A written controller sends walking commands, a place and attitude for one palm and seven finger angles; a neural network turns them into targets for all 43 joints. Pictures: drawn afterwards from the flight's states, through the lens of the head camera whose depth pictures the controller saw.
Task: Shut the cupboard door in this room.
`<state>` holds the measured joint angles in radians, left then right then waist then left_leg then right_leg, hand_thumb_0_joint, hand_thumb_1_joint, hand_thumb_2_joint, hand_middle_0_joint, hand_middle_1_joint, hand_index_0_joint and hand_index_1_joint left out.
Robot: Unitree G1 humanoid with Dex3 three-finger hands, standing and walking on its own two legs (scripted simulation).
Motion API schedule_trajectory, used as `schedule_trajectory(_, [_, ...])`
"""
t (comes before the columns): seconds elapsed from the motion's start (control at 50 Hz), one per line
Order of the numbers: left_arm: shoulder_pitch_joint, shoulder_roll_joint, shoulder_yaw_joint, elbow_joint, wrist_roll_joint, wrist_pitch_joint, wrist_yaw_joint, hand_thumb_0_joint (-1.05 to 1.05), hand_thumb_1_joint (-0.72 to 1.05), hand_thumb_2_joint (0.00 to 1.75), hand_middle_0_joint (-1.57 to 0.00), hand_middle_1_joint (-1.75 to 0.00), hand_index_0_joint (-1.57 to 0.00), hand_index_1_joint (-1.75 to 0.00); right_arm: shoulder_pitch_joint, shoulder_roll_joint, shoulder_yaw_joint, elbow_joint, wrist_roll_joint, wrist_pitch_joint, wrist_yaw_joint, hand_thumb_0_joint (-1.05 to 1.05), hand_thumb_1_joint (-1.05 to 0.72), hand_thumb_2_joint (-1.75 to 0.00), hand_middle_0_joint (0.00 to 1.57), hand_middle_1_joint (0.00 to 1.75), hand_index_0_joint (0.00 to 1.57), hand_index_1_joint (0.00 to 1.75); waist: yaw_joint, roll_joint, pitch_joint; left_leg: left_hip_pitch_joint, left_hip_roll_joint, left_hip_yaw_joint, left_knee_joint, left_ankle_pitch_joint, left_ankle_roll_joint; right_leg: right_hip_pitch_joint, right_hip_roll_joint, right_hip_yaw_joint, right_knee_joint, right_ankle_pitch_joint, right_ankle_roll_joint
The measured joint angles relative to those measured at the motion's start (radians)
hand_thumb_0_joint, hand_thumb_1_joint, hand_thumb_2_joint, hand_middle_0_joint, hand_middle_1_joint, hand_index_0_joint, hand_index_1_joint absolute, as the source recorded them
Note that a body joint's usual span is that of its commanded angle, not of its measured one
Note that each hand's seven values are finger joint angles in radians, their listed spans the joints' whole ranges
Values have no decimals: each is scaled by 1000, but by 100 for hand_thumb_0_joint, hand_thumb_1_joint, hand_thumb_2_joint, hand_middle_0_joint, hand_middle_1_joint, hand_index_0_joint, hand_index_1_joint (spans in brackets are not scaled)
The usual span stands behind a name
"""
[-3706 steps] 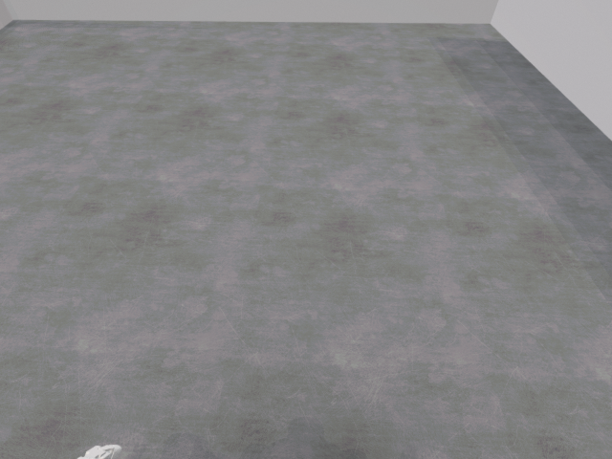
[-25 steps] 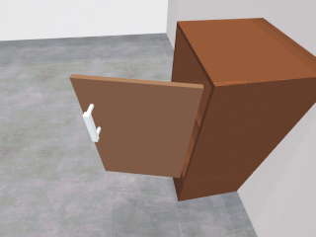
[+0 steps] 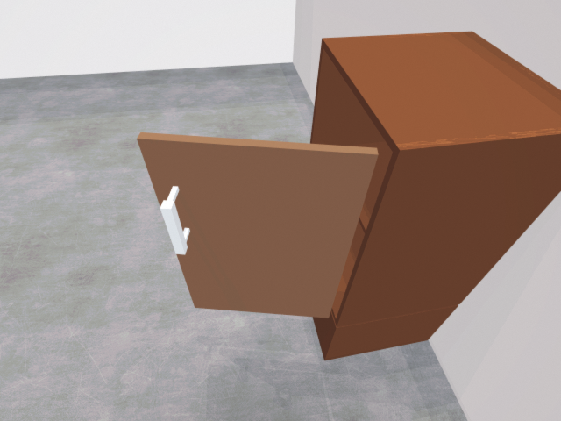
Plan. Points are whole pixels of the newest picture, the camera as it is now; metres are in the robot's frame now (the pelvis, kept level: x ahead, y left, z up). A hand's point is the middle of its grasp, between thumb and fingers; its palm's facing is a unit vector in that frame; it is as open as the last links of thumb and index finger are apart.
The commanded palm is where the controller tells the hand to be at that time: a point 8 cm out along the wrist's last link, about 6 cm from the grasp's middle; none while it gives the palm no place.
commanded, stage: look again from close up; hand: left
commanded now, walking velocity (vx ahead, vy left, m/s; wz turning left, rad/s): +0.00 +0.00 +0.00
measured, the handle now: (177, 221) +0.46 +0.23 -0.03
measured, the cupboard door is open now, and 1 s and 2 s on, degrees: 75 75 75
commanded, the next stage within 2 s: raise the hand and make a fist in 0.22 s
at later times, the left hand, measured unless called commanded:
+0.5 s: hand (134, 393) +0.17 +0.21 -0.04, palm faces +0.23 -0.96 -0.14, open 7.2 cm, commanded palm +0.09 +0.26 -0.06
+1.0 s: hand (151, 412) +0.15 +0.19 -0.05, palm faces -0.04 -1.00 -0.03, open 4.9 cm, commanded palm +0.12 +0.24 -0.05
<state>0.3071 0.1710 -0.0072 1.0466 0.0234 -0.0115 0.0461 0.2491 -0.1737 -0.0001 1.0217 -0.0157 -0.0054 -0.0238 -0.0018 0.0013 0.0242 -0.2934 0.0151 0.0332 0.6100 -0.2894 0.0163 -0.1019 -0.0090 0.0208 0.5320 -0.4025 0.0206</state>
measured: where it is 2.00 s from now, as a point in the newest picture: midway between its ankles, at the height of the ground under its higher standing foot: outside the picture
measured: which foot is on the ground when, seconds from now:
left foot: down 0.00-1.00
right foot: down 0.00-1.00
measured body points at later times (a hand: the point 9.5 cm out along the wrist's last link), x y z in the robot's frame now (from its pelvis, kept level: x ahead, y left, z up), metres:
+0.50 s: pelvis -0.02 +0.00 -0.01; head +0.00 +0.01 +0.43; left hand +0.15 +0.26 -0.03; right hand +0.09 -0.24 -0.12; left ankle +0.03 +0.11 -0.73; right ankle -0.05 -0.12 -0.73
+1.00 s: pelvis -0.05 -0.02 -0.11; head +0.01 +0.00 +0.34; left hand +0.14 +0.24 -0.05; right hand +0.16 -0.23 -0.18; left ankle +0.02 +0.11 -0.73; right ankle -0.05 -0.12 -0.73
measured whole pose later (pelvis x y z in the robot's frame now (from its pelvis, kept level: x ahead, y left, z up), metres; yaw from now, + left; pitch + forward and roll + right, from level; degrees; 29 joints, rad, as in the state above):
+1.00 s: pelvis -0.05 -0.02 -0.11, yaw +1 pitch +16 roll -4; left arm 0.41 0.26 0.20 -0.02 -0.32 -0.39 -0.40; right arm 0.19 -0.18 0.00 0.57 0.03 -0.24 -0.07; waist 0.04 0.04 -0.16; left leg -1.09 0.05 -0.06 1.28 -0.47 -0.01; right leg -0.92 0.03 -0.11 1.26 -0.62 -0.03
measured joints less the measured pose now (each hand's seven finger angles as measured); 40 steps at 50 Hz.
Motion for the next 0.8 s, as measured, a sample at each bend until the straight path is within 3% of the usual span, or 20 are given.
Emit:
schedule_trajectory(0.18, [-14, 43, -7, -23, 1, 9, -14, 0, 91, 90, -20, -30, -20, -30, -24, 0, 10, -10, -3, 5, 18, 0, -92, -89, 20, 30, 20, 30, 11, -18, -5, -3, -27, 19, -70, 48, 18, -26, -29, 14, -28, 29, 15])
schedule_trajectory(0.34, [0, 44, -12, 2, 3, 4, -10, 0, 91, 90, -20, -30, -20, -30, -25, -10, 14, 12, 4, 1, 19, 0, -91, -89, 20, 30, 20, 30, 14, -16, 10, -1, -25, 21, -89, 59, 19, -18, -28, 16, -61, 47, 23])
schedule_trajectory(0.36, [45, 37, 44, -157, -17, 64, -21, 0, 91, 90, -20, -30, -20, -30, -15, -12, 17, -17, 9, -21, 8, 0, -91, -89, 20, 30, 20, 30, 7, -16, 27, -12, -22, 14, -69, 53, 18, -28, -24, 4, -39, 45, 19])
schedule_trajectory(0.38, [100, 44, 63, -349, -49, 75, -14, 1, 91, 90, -20, -30, -21, -30, 10, -12, 22, -58, 24, -71, -15, 1, -91, -89, 21, 30, 20, 30, 11, -23, 32, -26, -22, 12, -55, 49, 16, -63, -27, -12, 16, 40, 8])
schedule_trajectory(0.44, [194, 58, 67, -768, -128, -13, 17, 1, 91, 90, -21, -31, -21, -31, 66, -17, 7, -151, 42, -221, -36, 1, -91, -89, 21, 30, 20, 30, 3, -29, -12, -72, -34, 2, -31, 49, 9, -164, -37, -46, 147, 36, -21])
schedule_trajectory(0.5, [102, 47, 126, -863, -174, -188, -36, 1, 91, 90, -23, -34, -24, -33, 51, -37, -12, -238, 34, -285, -19, 1, -90, -89, 21, 30, 20, 30, -27, -21, -73, -218, -45, -17, 91, 20, 5, -285, -33, -65, 196, -36, -27])
schedule_trajectory(0.58, [-1, 51, 224, -797, -268, -463, -253, 0, 91, 90, -28, -39, -28, -39, -29, -54, -39, -328, 18, -295, 15, 1, -90, -89, 21, 30, 20, 30, -26, -15, -163, -461, -8, -14, 308, -53, -12, -540, -4, -56, 428, -93, -32])
schedule_trajectory(0.62, [-9, 69, 250, -771, -309, -558, -388, 0, 91, 90, -31, -42, -31, -42, -60, -60, -52, -380, 26, -294, 25, 1, -90, -90, 21, 30, 20, 30, -20, -24, -186, -566, 6, -18, 419, -92, -17, -644, 8, -58, 539, -136, -42])
schedule_trajectory(0.66, [15, 79, 260, -775, -347, -563, -486, 0, 91, 90, -34, -46, -35, -45, -80, -72, -61, -432, 39, -287, 23, 1, -90, -90, 20, 30, 20, 30, -8, -23, -195, -642, 15, -29, 509, -110, -23, -715, 18, -66, 628, -171, -51])
schedule_trajectory(0.7, [60, 78, 260, -798, -374, -521, -529, 0, 91, 90, -37, -50, -38, -49, -88, -81, -67, -473, 51, -279, 9, 1, -90, -90, 20, 30, 20, 30, 7, -20, -200, -693, 20, -40, 577, -150, -28, -757, 23, -76, 687, -198, -54])
schedule_trajectory(0.74, [113, 71, 253, -849, -382, -479, -519, 1, 90, 90, -41, -54, -42, -53, -85, -88, -68, -501, 55, -278, -7, 1, -90, -90, 20, 30, 20, 30, 25, -11, -200, -725, 23, -56, 624, -172, -32, -778, 28, -90, 721, -217, -58])
schedule_trajectory(0.8, [178, 60, 233, -955, -364, -464, -462, 1, 90, 90, -47, -59, -47, -59, -78, -85, -59, -508, 50, -283, -27, 1, -90, -90, 20, 30, 20, 30, 49, 1, -193, -752, 26, -80, 663, -189, -33, -789, 34, -113, 740, -230, -62])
